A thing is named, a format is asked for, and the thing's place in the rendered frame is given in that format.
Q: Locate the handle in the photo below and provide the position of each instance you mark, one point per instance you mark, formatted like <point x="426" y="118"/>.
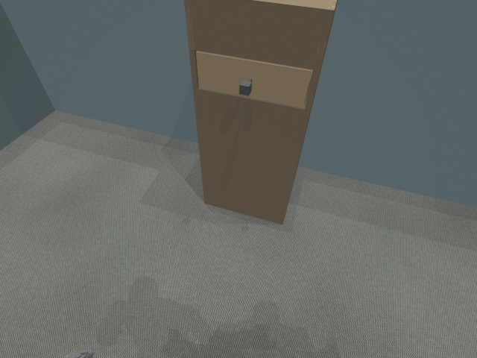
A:
<point x="245" y="87"/>

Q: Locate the drawer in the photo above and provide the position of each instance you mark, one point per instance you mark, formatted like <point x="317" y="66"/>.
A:
<point x="270" y="82"/>

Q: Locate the cabinet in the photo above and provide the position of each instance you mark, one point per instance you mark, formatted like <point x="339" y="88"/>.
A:
<point x="250" y="148"/>

